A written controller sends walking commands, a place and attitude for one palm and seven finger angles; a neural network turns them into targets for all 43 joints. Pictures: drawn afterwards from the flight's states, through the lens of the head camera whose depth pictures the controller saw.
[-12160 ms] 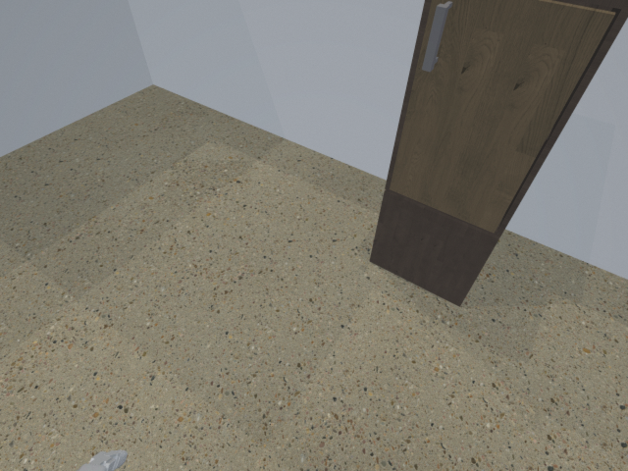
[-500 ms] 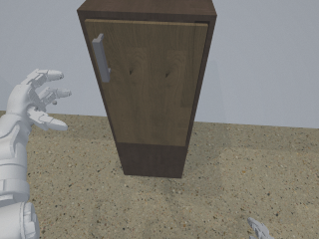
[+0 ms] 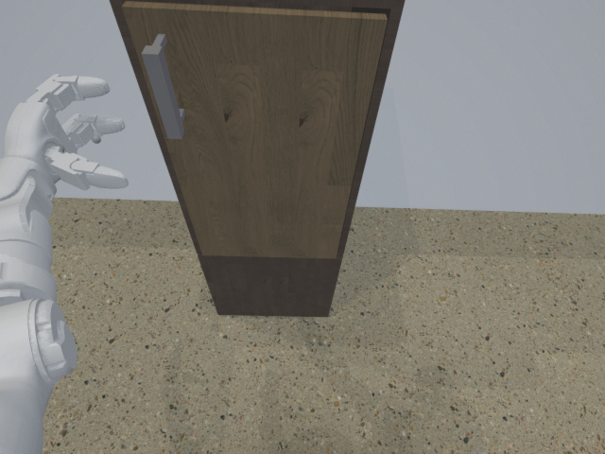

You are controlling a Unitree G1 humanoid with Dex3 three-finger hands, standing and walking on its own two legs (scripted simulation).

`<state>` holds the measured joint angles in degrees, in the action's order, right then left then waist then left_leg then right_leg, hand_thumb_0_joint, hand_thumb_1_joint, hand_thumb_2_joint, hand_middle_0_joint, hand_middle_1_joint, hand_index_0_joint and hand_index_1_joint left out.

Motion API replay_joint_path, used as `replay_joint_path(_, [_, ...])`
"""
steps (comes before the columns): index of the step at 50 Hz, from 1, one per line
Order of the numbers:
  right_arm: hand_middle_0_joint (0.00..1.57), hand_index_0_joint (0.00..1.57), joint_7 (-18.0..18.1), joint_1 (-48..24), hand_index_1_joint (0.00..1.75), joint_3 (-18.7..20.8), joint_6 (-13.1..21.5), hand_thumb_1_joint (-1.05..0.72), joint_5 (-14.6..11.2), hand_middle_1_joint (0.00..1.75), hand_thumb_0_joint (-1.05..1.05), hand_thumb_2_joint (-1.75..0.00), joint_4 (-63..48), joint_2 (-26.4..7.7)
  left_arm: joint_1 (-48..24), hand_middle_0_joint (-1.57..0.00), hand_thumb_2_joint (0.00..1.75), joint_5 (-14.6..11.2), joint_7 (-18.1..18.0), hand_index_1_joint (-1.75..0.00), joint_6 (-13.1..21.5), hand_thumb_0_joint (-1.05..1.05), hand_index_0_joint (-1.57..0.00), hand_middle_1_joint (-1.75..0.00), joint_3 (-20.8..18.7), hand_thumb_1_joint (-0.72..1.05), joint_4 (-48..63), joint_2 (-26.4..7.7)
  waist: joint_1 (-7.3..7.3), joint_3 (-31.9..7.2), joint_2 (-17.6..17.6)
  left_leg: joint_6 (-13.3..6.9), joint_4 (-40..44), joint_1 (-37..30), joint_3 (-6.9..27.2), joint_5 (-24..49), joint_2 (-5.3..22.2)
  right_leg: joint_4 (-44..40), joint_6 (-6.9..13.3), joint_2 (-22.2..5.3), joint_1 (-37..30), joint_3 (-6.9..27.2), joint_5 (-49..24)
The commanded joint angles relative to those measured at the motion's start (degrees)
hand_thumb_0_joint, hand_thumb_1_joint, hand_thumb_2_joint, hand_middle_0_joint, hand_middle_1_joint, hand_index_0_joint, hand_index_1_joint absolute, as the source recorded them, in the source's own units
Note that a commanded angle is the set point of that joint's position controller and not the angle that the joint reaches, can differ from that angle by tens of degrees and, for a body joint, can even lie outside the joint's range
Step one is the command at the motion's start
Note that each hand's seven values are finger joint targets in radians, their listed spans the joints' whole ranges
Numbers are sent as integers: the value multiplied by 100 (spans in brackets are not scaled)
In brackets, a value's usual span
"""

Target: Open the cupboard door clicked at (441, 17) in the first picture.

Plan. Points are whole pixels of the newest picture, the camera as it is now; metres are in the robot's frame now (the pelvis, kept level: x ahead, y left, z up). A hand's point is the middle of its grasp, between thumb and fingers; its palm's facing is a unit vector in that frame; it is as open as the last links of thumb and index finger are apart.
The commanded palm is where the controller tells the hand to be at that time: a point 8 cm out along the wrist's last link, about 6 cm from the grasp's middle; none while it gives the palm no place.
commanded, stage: move the hooked fingers beside the handle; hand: left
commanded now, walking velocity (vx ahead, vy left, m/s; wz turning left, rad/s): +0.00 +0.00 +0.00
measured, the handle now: (168, 88) +0.59 +0.19 +0.16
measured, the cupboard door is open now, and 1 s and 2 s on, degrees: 0 0 0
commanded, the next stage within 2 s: slide the fingers in behind the handle in 1.60 s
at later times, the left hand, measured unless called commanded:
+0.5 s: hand (108, 102) +0.53 +0.25 +0.17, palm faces -0.02 -1.00 +0.02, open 14.0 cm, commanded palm +0.53 +0.30 +0.16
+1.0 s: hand (103, 102) +0.54 +0.27 +0.16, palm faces -0.04 -1.00 +0.01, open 14.0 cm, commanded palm +0.53 +0.30 +0.15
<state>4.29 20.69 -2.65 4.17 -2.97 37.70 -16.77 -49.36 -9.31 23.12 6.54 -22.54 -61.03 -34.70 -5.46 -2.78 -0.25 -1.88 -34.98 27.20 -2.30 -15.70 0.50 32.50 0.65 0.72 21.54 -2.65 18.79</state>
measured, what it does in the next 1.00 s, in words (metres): stands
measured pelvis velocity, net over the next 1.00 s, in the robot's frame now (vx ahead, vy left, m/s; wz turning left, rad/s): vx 0.03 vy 0.02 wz -0.03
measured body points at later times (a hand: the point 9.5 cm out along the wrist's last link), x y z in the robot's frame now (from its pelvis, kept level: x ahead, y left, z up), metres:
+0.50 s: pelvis +0.00 +0.00 -0.01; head +0.11 +0.02 +0.43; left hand +0.52 +0.30 +0.17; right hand -0.04 -0.29 -0.10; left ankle +0.02 +0.10 -0.73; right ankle -0.03 -0.11 -0.73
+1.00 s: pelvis +0.03 +0.02 -0.01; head +0.13 +0.04 +0.43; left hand +0.54 +0.32 +0.16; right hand -0.02 -0.25 -0.11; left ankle +0.02 +0.10 -0.73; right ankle -0.03 -0.11 -0.73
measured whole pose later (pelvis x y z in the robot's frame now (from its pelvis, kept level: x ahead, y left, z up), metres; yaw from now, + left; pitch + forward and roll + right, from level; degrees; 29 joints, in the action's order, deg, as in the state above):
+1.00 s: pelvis +0.03 +0.02 -0.01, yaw -2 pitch +18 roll -4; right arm 2.1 27.5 -1.7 -4.2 -0.7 36.9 -16.1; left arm -61.5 -5.4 27.0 8.2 -25.3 -70.7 -44.7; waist -10.3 -5.9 -1.4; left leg -2.7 -41.9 39.4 -2.0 -20.4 2.1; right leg 34.8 -0.1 2.3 31.8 -2.4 20.0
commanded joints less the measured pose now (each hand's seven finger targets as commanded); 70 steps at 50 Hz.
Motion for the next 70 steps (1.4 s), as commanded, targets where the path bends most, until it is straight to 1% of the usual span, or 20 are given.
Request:
replay_joint_path(1, [20, 20, 94, 490, 30, 394, 90, -90, 4, 30, 0, -90, -406, -1061, -2986, -30, 30, -87, 179, -120, 598, 0, -30, -120, -298, -50, 878, -1876, -85, -2119, -573, -22, 61, -1955, 489, 1930, 57, -282, 60, 115, 277, 143, -1999])
replay_joint_path(4, [20, 20, 127, 610, 30, 398, -14, -90, -15, 30, 0, -90, -336, -1112, -3198, -30, 30, -118, 351, -120, 562, 0, -30, -120, -307, -50, 434, -2045, -199, -1942, -289, -82, 19, -1557, 412, 1732, 42, -280, 12, 122, 262, 176, -2078])
replay_joint_path(8, [20, 20, 129, 781, 30, 415, -101, -90, 4, 30, 0, -90, -274, -1146, -3516, -30, 30, 36, 378, -120, 571, 0, -30, -120, -322, -50, 225, -2291, -265, -1979, -722, -82, -79, -1517, 425, 1711, 28, -259, 11, 124, 533, 209, -1941])
replay_joint_path(10, [20, 20, 139, 878, 30, 401, -153, -90, 15, 30, 0, -90, -240, -1176, -3661, -30, 30, 83, 351, -120, 587, 0, -30, -120, -366, -50, -25, -2456, -356, -1827, -577, -95, -90, -1306, 450, 1466, 44, -280, -5, 131, 635, 219, -1734])
replay_joint_path(13, [20, 20, 152, 1011, 30, 415, -199, -90, 22, 30, 0, -90, -251, -1206, -3836, -30, 30, 86, 371, -120, 648, 0, -30, -120, -478, -50, -98, -2674, -417, -2182, -389, -133, -168, -1222, 412, 1502, 42, -234, -57, 139, 460, 270, -1897])
replay_joint_path(16, [20, 20, 159, 1151, 30, 408, -262, -90, 45, 30, 0, -90, -187, -1238, -4116, -30, 30, 221, 390, -120, 690, 0, -30, -120, -615, -50, -226, -3056, -457, -2321, -730, -123, -269, -1200, 416, 1525, 51, -203, -60, 137, 568, 297, -1897])
replay_joint_path(21, [20, 20, 161, 1332, 30, 381, -353, -90, 79, 30, 0, -90, -123, -1261, -4424, -30, 30, 377, 399, -120, 608, 0, -30, -120, -241, -50, -615, -2831, -669, -2095, -1012, -106, -353, -1208, 480, 1468, 108, -213, -61, 175, 1108, 240, -1605])
replay_joint_path(23, [20, 20, 187, 1447, 30, 373, -399, -90, 111, 30, 0, -90, -121, -1300, -4569, -30, 30, 403, 395, -120, 616, 0, -30, -120, -461, -50, -641, -3180, -684, -2339, -980, -117, -421, -1208, 494, 1654, 133, -153, -73, 176, 1010, 251, -1780])
replay_joint_path(25, [20, 20, 180, 1539, 30, 368, -427, -90, 138, 30, 0, -90, -113, -1283, -4665, -30, 30, 437, 405, -120, 605, 0, -30, -120, -415, -50, -735, -3110, -716, -2417, -987, -106, -456, -1204, 503, 1778, 128, -124, -70, 196, 1023, 227, -1858])
replay_joint_path(28, [20, 20, 154, 1625, 30, 367, -491, -90, 166, 30, 0, -90, -175, -1291, -4409, -30, 30, 498, 400, -120, 648, 0, -30, -120, -715, -50, -671, -3472, -581, -2793, -926, -105, -541, -1249, 496, 2153, 123, -6, -66, 226, 834, 218, -2208])
replay_joint_path(35, [20, 20, 81, 1732, 30, 411, -666, -90, 190, 30, 0, -90, -272, -1271, -4112, -30, 30, 541, 421, -120, 544, 0, -30, -120, -747, -50, -559, -3425, -515, -2672, -1075, -57, -587, -1372, 510, 2559, 167, 54, -44, 288, 1042, 109, -2306])
replay_joint_path(36, [20, 20, 55, 1716, 30, 437, -672, -90, 199, 30, 0, -90, -287, -1253, -4212, -30, 30, 513, 432, -120, 565, 0, -30, -120, -636, -50, -292, -3239, -529, -2817, -1281, -40, -599, -1581, 503, 2697, 184, 61, -40, 302, 1105, 96, -2345])
replay_joint_path(38, [20, 20, 18, 1776, 30, 469, -697, -90, 219, 30, 0, -90, -308, -1257, -4043, -30, 30, 465, 423, -120, 654, 0, -30, -120, -949, -50, 49, -3485, -392, -3228, -1401, -6, -690, -1992, 560, 3414, 224, 124, -26, 330, 1043, 75, -2615])
replay_joint_path(44, [20, 20, -76, 1679, 30, 498, -765, -90, 214, 30, 0, -90, -290, -1177, -3936, -30, 30, 330, 477, -120, 572, 0, -30, -120, -520, -50, 103, -2694, -473, -2794, -1575, 69, -709, -2261, 661, 3670, 293, 62, -7, 378, 1512, -30, -2287])
replay_joint_path(48, [20, 20, -114, 1653, 30, 526, -762, -90, 237, 30, 0, -90, -288, -1141, -3758, -30, 30, 239, 429, -120, 505, 0, -30, -120, -389, -50, 352, -2329, -409, -2887, -1622, 149, -739, -2570, 786, 4161, 357, 84, 14, 382, 1647, -67, -2166])
replay_joint_path(50, [20, 20, -142, 1597, 30, 533, -739, -90, 247, 30, 0, -90, -297, -1121, -3861, -30, 30, 147, 367, -120, 458, 0, -30, -120, -198, -50, 415, -1965, -485, -2763, -1405, 142, -682, -2522, 814, 3879, 364, 60, 5, 389, 1679, -96, -2011])
replay_joint_path(52, [20, 20, -120, 1566, 30, 507, -725, -90, 237, 30, 0, -90, -310, -1155, -3759, -30, 30, 105, 251, -120, 419, 0, -30, -120, -379, -50, 161, -2105, -486, -2544, -947, 51, -622, -2106, 739, 3389, 305, 50, 12, 363, 1457, -82, -2069])
replay_joint_path(56, [20, 20, -104, 1490, 30, 439, -686, -90, 220, 30, 0, -90, -292, -1165, -4223, -30, 30, 350, -26, -120, 407, 0, -30, -120, -296, -50, -178, -2265, -614, -2044, -961, 20, -557, -1553, 695, 2551, 233, 90, 8, 301, 1546, -39, -1880])
replay_joint_path(63, [20, 20, -57, 1437, 30, 416, -632, -90, 205, 30, 0, -90, -288, -1184, -4726, -30, 30, 467, -76, -120, 904, 0, -30, -120, -510, -50, 43, -2749, -650, -2918, -1100, 27, -733, -1822, 713, 2568, 216, 213, -10, 290, 1283, 81, -2049])
replay_joint_path(70, [20, 20, 28, 1485, 30, 336, -609, -90, 137, 30, 0, -90, -253, -1223, -4475, -30, 30, 503, 129, -120, 468, 0, -30, -120, -139, -50, -980, -2539, -772, -2055, -833, -76, -609, -986, 626, 1552, 165, 43, -36, 256, 1450, 104, -1541])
